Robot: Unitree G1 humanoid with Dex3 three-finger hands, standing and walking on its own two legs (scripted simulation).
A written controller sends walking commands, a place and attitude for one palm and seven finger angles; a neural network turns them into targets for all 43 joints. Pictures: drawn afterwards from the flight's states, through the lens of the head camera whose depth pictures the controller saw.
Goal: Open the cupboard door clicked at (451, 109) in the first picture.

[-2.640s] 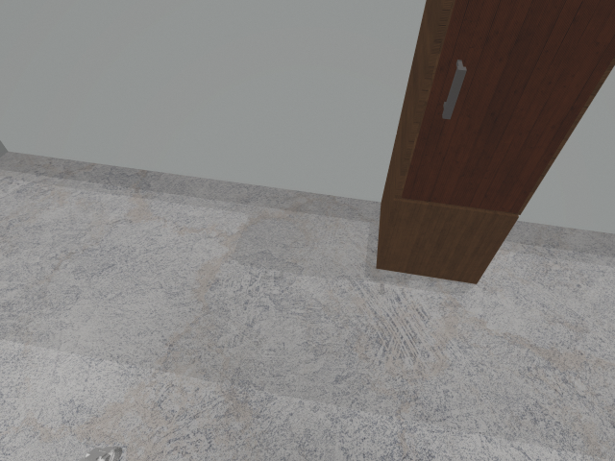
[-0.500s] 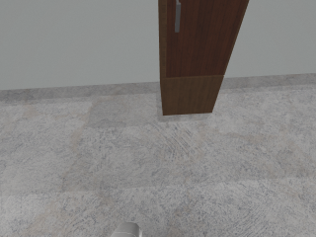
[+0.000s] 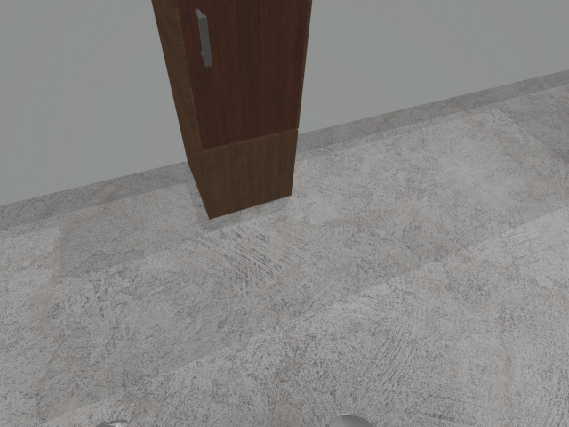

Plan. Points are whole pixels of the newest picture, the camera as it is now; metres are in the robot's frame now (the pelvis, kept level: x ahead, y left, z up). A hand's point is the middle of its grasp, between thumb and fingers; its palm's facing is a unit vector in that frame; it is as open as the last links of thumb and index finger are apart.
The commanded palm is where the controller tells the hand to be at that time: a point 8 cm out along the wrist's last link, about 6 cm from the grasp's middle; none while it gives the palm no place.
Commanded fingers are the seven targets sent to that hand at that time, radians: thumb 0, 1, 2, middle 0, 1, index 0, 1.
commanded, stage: walk to a spot facing it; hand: left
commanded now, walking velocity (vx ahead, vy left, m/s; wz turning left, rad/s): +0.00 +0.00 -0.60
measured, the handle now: (203, 38) +0.98 +0.28 +0.04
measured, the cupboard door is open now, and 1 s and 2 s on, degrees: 0 0 0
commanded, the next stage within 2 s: turn to face it in 1.66 s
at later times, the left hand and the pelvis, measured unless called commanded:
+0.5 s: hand (183, 415) +0.16 +0.17 -0.19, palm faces -0.26 -0.95 -0.17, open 7.3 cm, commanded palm none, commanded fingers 0.00 0.90 0.90 -0.20 -0.30 -0.20 -0.30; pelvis +0.03 +0.00 -0.02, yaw -18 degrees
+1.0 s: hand (306, 304) +0.37 -0.03 -0.19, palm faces -0.62 -0.77 -0.13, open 7.4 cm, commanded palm none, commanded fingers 0.00 0.90 0.90 -0.20 -0.30 -0.20 -0.30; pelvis +0.17 -0.09 -0.03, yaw -36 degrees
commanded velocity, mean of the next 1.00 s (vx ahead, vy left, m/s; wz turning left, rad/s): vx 0.23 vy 0.00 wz -0.60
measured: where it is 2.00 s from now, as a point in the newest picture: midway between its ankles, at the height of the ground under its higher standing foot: (354, 371)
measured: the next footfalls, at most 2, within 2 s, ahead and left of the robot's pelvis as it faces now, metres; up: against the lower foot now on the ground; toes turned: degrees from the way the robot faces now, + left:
right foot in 0.12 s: +0.03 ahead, -0.15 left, +0.00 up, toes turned -9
left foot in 0.46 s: +0.09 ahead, +0.09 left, +0.00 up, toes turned -9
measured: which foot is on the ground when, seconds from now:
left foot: down 0.00-0.12, up 0.14-0.44, down 0.46-0.98, up 1.00-1.00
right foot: up 0.00-0.10, down 0.12-0.48, up 0.50-0.98, down 1.00-1.00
